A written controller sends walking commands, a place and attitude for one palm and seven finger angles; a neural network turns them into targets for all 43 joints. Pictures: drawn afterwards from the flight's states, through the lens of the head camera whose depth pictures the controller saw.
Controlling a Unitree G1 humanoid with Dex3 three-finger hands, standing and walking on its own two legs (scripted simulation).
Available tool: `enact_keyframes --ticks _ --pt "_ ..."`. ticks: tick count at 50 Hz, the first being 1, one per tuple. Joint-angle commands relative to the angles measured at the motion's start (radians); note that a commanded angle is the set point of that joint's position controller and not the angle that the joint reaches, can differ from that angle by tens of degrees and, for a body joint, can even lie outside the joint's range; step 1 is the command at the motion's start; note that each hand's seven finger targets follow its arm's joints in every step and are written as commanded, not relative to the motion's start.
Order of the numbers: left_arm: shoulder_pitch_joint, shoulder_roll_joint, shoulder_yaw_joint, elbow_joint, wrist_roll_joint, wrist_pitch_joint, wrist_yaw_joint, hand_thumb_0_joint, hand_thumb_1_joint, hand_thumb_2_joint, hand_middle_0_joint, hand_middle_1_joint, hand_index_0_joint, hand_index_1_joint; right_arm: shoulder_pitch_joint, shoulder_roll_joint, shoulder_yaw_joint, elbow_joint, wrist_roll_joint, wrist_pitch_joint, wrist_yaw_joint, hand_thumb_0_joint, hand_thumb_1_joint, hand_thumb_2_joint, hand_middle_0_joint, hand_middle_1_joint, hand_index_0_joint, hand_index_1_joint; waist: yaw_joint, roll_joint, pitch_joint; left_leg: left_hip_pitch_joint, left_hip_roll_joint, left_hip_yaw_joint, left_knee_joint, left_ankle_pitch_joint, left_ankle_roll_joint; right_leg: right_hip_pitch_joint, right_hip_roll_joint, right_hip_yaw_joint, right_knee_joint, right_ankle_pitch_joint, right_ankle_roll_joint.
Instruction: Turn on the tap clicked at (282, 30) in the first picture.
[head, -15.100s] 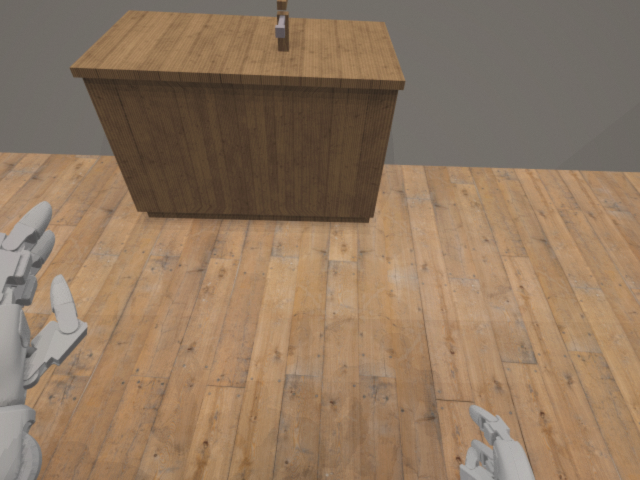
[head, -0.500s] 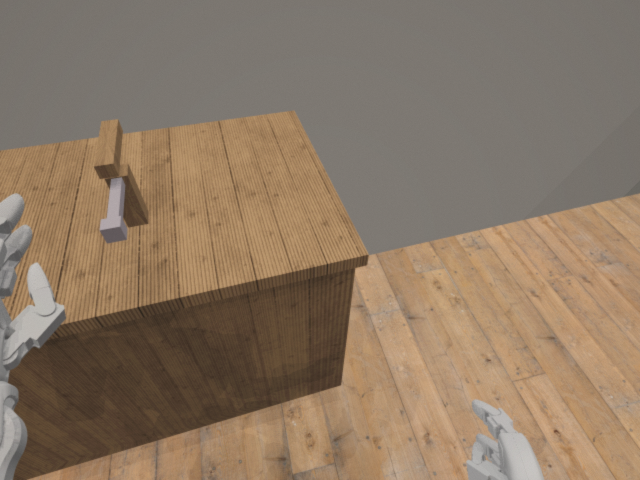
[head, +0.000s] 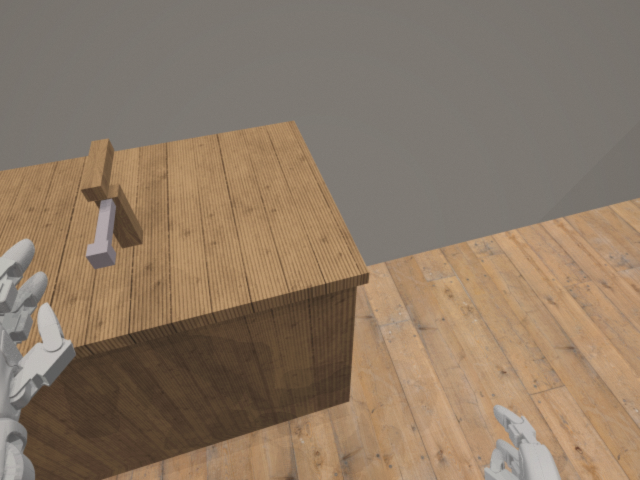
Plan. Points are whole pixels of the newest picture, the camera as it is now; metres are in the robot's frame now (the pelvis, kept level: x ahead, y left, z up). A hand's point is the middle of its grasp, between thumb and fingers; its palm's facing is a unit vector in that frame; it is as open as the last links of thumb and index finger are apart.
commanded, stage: turn the palm inward beside the body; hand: left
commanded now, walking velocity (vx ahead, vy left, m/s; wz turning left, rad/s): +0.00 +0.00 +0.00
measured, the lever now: (101, 254) +0.37 +0.37 +0.07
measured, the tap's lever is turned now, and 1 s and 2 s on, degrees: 0 0 0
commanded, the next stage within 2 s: reach beside the lever's end, fingers flat in 1.30 s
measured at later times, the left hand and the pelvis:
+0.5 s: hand (52, 391) +0.16 +0.26 +0.14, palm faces +0.52 -0.84 -0.16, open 7.5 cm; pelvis -0.03 +0.02 +0.00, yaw +0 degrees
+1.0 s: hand (57, 402) +0.15 +0.26 +0.14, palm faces +0.55 -0.83 -0.09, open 7.5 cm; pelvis -0.03 +0.02 +0.00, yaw +1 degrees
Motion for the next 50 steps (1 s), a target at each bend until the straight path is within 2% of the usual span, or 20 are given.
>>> enact_keyframes --ticks 1,5,6,9,10,11,15,19,20,23,25,26,29,37,40,41,45,46,49,50 --pt "-0.079 0.165 0.058 -0.270 0.009 -0.076 0.025 0.000 0.900 0.900 -0.200 -0.300 -0.200 -0.300 -0.096 -0.095 -0.029 -0.167 -0.007 -0.077 -0.010 0.000 -0.900 -0.900 0.200 0.300 0.200 0.300 -0.012 -0.031 -0.135 0.110 -0.012 0.013 -0.020 0.352 0.050 0.016 -0.067 0.070 -0.094 0.586 0.106" --pt "-0.045 0.173 0.065 -0.287 0.024 -0.121 0.061 0.000 0.900 0.900 -0.200 -0.300 -0.200 -0.300 -0.093 -0.090 -0.028 -0.157 -0.013 -0.089 -0.004 0.000 -0.900 -0.900 0.200 0.300 0.200 0.300 0.000 -0.011 -0.151 0.119 -0.008 0.005 -0.017 0.364 0.048 -0.001 -0.052 0.058 -0.082 0.520 0.089" --pt "-0.045 0.140 0.036 -0.288 0.026 -0.126 0.067 0.000 0.900 0.900 -0.200 -0.300 -0.200 -0.300 -0.099 -0.086 -0.026 -0.161 -0.013 -0.090 0.000 0.000 -0.900 -0.900 0.200 0.300 0.200 0.300 -0.002 0.002 -0.150 0.118 -0.007 0.003 -0.022 0.360 0.045 -0.006 -0.050 0.050 -0.076 0.483 0.082" --pt "-0.020 0.115 0.020 -0.261 0.020 -0.105 0.083 0.000 0.900 0.900 -0.200 -0.300 -0.200 -0.300 -0.113 -0.088 -0.021 -0.164 -0.010 -0.089 0.003 0.000 -0.900 -0.900 0.200 0.300 0.200 0.300 0.005 0.019 -0.117 0.096 -0.004 -0.004 -0.037 0.305 0.041 -0.027 -0.044 0.044 -0.087 0.385 0.071" --pt "0.002 0.126 0.032 -0.238 0.021 -0.086 0.088 0.000 0.900 0.900 -0.200 -0.300 -0.200 -0.300 -0.118 -0.087 -0.018 -0.162 -0.008 -0.085 -0.001 0.000 -0.900 -0.900 0.200 0.300 0.200 0.300 0.008 -0.004 -0.086 0.081 -0.002 -0.006 -0.045 0.283 0.042 -0.031 -0.041 0.043 -0.099 0.362 0.070" --pt "-0.017 0.091 -0.005 -0.245 0.017 -0.069 0.086 0.000 0.900 0.900 -0.200 -0.300 -0.200 -0.300 -0.132 -0.085 -0.014 -0.169 -0.004 -0.081 -0.001 0.000 -0.900 -0.900 0.200 0.300 0.200 0.300 0.005 0.020 -0.082 0.081 -0.001 -0.007 -0.054 0.259 0.040 -0.035 -0.043 0.041 -0.102 0.329 0.068" --pt "-0.048 0.098 -0.016 -0.254 0.016 -0.016 0.097 0.000 0.900 0.900 -0.200 -0.300 -0.200 -0.300 -0.154 -0.084 -0.002 -0.176 -0.001 -0.081 -0.013 0.000 -0.900 -0.900 0.200 0.300 0.200 0.300 0.003 -0.006 -0.027 0.068 0.002 -0.023 -0.083 0.166 0.043 -0.056 -0.037 0.045 -0.137 0.215 0.068" --pt "-0.081 0.076 -0.058 -0.302 0.030 -0.021 0.119 0.000 0.900 0.900 -0.200 -0.300 -0.200 -0.300 -0.167 -0.079 0.008 -0.182 -0.008 -0.090 -0.012 0.000 -0.900 -0.900 0.200 0.300 0.200 0.300 -0.004 0.005 -0.035 0.079 0.002 -0.035 -0.095 0.114 0.043 -0.069 -0.035 0.046 -0.141 0.144 0.065" --pt "-0.077 0.101 -0.039 -0.311 0.038 -0.024 0.127 0.000 0.900 0.900 -0.200 -0.300 -0.200 -0.300 -0.163 -0.079 0.009 -0.179 -0.007 -0.091 -0.012 0.000 -0.900 -0.900 0.200 0.300 0.200 0.300 0.003 0.025 -0.037 0.075 0.004 -0.038 -0.102 0.103 0.040 -0.068 -0.033 0.046 -0.140 0.131 0.063" --pt "-0.067 0.062 -0.075 -0.312 0.041 -0.035 0.144 0.000 0.900 0.900 -0.200 -0.300 -0.200 -0.300 -0.176 -0.073 0.015 -0.179 -0.012 -0.097 -0.006 0.000 -0.900 -0.900 0.200 0.300 0.200 0.300 -0.004 0.043 -0.026 0.069 0.001 -0.046 -0.111 0.036 0.038 -0.081 -0.034 0.044 -0.139 0.080 0.061" --pt "-0.033 0.080 -0.051 -0.300 0.041 -0.029 0.153 0.000 0.900 0.900 -0.200 -0.300 -0.200 -0.300 -0.175 -0.077 0.015 -0.175 -0.012 -0.097 -0.005 0.000 -0.900 -0.900 0.200 0.300 0.200 0.300 0.007 0.045 -0.021 0.054 0.001 -0.049 -0.117 0.016 0.037 -0.075 -0.032 0.046 -0.142 0.069 0.059" --pt "-0.033 0.041 -0.085 -0.306 0.033 -0.025 0.150 0.000 0.900 0.900 -0.200 -0.300 -0.200 -0.300 -0.190 -0.071 0.018 -0.182 -0.012 -0.097 -0.004 0.000 -0.900 -0.900 0.200 0.300 0.200 0.300 -0.001 0.037 -0.018 0.056 -0.001 -0.046 -0.116 0.008 0.038 -0.074 -0.036 0.045 -0.145 0.064 0.061" --pt "-0.018 0.033 -0.085 -0.291 0.016 -0.005 0.149 0.000 0.900 0.900 -0.200 -0.300 -0.200 -0.300 -0.195 -0.075 0.017 -0.181 -0.009 -0.095 -0.005 0.000 -0.900 -0.900 0.200 0.300 0.200 0.300 -0.002 -0.002 -0.012 0.043 -0.001 -0.043 -0.113 -0.012 0.040 -0.070 -0.035 0.049 -0.160 0.043 0.064" --pt "-0.038 0.030 -0.102 -0.337 0.016 -0.007 0.169 0.000 0.900 0.900 -0.200 -0.300 -0.200 -0.300 -0.195 -0.073 0.021 -0.182 -0.010 -0.110 -0.005 0.000 -0.900 -0.900 0.200 0.300 0.200 0.300 -0.007 0.015 0.005 0.036 -0.005 -0.049 -0.109 -0.043 0.043 -0.081 -0.042 0.059 -0.170 0.009 0.065" --pt "-0.030 0.052 -0.073 -0.342 0.015 -0.013 0.179 0.000 0.900 0.900 -0.200 -0.300 -0.200 -0.300 -0.181 -0.076 0.019 -0.171 -0.011 -0.117 -0.003 0.000 -0.900 -0.900 0.200 0.300 0.200 0.300 -0.001 0.037 -0.005 0.034 -0.006 -0.047 -0.098 -0.016 0.041 -0.074 -0.042 0.061 -0.169 0.029 0.063" --pt "-0.028 0.013 -0.103 -0.343 0.008 -0.013 0.175 0.000 0.900 0.900 -0.200 -0.300 -0.200 -0.300 -0.193 -0.070 0.021 -0.176 -0.012 -0.118 -0.002 0.000 -0.900 -0.900 0.200 0.300 0.200 0.300 -0.008 0.014 -0.013 0.044 -0.006 -0.047 -0.097 0.002 0.043 -0.068 -0.043 0.058 -0.165 0.047 0.064" --pt "0.001 0.028 -0.074 -0.312 -0.012 0.014 0.167 0.000 0.900 0.900 -0.200 -0.300 -0.200 -0.300 -0.184 -0.077 0.016 -0.166 -0.007 -0.119 -0.004 0.000 -0.900 -0.900 0.200 0.300 0.200 0.300 0.005 0.029 -0.027 0.042 -0.009 -0.039 -0.089 0.039 0.041 -0.044 -0.046 0.066 -0.175 0.083 0.064" --pt "-0.002 -0.007 -0.109 -0.315 -0.017 0.024 0.159 0.000 0.900 0.900 -0.200 -0.300 -0.200 -0.300 -0.193 -0.072 0.021 -0.173 -0.006 -0.117 -0.006 0.000 -0.900 -0.900 0.200 0.300 0.200 0.300 -0.003 0.015 -0.015 0.048 -0.008 -0.037 -0.089 0.050 0.043 -0.045 -0.049 0.064 -0.175 0.099 0.066" --pt "0.009 0.006 -0.095 -0.302 -0.024 0.045 0.150 0.000 0.900 0.900 -0.200 -0.300 -0.200 -0.300 -0.183 -0.079 0.016 -0.175 -0.006 -0.112 -0.008 0.000 -0.900 -0.900 0.200 0.300 0.200 0.300 -0.001 -0.030 -0.027 0.052 -0.008 -0.031 -0.078 0.103 0.046 -0.029 -0.051 0.069 -0.176 0.166 0.071" --pt "0.013 0.022 -0.079 -0.299 -0.017 0.053 0.150 0.000 0.900 0.900 -0.200 -0.300 -0.200 -0.300 -0.177 -0.080 0.015 -0.170 -0.004 -0.109 -0.008 0.000 -0.900 -0.900 0.200 0.300 0.200 0.300 0.006 0.002 -0.026 0.053 -0.008 -0.030 -0.081 0.112 0.044 -0.025 -0.050 0.068 -0.177 0.172 0.070"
